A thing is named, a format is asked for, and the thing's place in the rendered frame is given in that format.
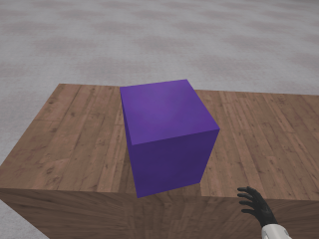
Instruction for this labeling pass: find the robot right hand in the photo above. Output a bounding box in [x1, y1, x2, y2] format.
[237, 186, 278, 228]

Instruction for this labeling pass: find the carton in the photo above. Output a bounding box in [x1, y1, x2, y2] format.
[120, 79, 220, 198]

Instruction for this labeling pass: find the robot right forearm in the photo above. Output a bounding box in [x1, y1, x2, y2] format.
[261, 224, 292, 239]

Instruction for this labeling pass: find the pedestal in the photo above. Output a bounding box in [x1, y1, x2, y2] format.
[0, 84, 319, 239]

